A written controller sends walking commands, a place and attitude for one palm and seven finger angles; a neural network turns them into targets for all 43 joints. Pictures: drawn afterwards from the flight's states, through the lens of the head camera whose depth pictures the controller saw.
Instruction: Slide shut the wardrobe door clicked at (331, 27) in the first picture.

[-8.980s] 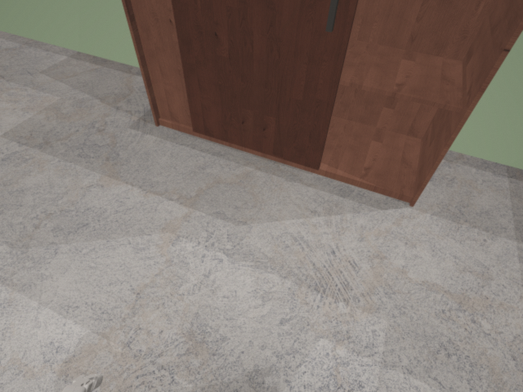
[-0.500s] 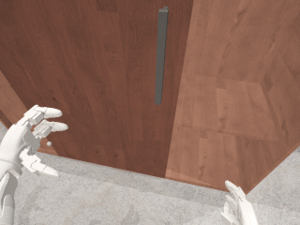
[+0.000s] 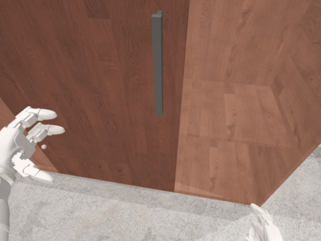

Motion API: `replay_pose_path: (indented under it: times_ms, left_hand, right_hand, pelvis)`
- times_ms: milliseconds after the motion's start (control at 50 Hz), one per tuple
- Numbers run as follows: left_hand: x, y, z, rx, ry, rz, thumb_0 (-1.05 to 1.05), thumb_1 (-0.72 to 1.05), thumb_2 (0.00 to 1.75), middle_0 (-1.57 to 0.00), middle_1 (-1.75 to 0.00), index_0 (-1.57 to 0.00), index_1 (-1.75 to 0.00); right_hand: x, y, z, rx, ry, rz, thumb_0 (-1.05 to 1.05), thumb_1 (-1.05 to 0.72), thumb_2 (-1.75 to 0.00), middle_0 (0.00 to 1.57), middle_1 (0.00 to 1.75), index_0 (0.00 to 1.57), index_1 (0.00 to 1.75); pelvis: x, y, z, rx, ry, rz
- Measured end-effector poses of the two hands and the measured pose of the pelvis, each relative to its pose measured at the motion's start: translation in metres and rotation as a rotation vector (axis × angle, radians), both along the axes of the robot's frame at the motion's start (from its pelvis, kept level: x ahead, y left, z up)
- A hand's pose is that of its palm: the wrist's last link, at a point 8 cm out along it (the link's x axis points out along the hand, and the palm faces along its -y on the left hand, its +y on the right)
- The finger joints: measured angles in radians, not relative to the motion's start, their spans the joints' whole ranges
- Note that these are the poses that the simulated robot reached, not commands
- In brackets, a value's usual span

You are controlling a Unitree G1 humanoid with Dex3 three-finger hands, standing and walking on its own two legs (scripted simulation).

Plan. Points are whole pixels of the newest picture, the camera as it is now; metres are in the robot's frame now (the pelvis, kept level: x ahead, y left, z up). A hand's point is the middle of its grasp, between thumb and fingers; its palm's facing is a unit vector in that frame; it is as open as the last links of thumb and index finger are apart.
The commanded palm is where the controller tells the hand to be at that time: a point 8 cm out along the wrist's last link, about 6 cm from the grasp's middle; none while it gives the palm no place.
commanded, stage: raise the hand with hooked fingers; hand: left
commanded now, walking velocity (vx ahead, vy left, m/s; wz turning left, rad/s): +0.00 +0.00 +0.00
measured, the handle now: (159, 70) +0.54 +0.04 +0.17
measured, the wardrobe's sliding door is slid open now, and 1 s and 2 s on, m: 0.50 0.50 0.50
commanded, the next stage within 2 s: move the hooked fingers beside the handle in 0.18 s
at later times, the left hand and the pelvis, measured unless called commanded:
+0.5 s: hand (58, 138) +0.29 +0.25 +0.14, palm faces -0.06 -1.00 -0.06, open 14.0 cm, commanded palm +0.28 +0.30 +0.14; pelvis +0.00 +0.00 +0.00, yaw +1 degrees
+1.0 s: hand (89, 114) +0.38 +0.21 +0.14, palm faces -0.09 -1.00 -0.02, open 14.0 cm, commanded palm +0.36 +0.26 +0.14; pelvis +0.01 +0.00 +0.00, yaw +0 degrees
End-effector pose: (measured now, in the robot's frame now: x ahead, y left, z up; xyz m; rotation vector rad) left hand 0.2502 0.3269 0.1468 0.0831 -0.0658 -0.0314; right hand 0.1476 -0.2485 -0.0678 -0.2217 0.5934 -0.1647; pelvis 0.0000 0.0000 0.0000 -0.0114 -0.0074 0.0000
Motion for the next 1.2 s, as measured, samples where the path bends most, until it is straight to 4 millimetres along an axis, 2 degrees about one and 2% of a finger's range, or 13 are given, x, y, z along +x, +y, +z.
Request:
replay_pose_path:
  times_ms: [380,660,920,1200]
  left_hand:
    - [0.003,-0.005,0.003,0.001,0.0,-0.002,-0.01,-0.5,0.3,-0.3,-1.2,-0.3,-1.2]
    - [0.062,-0.043,0.001,-0.032,0.004,-0.061,-0.01,-0.5,0.3,-0.3,-1.2,-0.3,-1.2]
    - [0.098,-0.053,-0.007,-0.056,0.044,-0.049,-0.01,-0.5,0.3,-0.3,-1.2,-0.3,-1.2]
    - [0.147,-0.084,-0.01,-0.08,0.056,-0.082,-0.01,-0.5,0.3,-0.3,-1.2,-0.3,-1.2]
  right_hand:
    - [0.014,0.01,-0.001,0.022,-0.024,0.03,0.01,-0.9,-0.9,0.2,0.3,0.2,0.3]
    - [0.002,0.008,-0.008,0.022,0.036,-0.017,0.01,-0.9,-0.9,0.2,0.3,0.2,0.3]
    - [-0.016,-0.004,-0.018,0.005,0.137,-0.069,0.01,-0.9,-0.9,0.2,0.3,0.2,0.3]
    - [-0.036,-0.006,-0.029,0.012,0.24,-0.113,0.01,-0.9,-0.9,0.2,0.3,0.2,0.3]
  pelvis:
    - [0.001,-0.002,0.0,0.0,0.0,0.011]
    - [0.004,0.0,0.001,0.005,0.018,-0.001]
    - [0.01,0.0,0.0,0.005,0.041,-0.009]
    - [0.015,0.004,-0.002,0.006,0.073,-0.018]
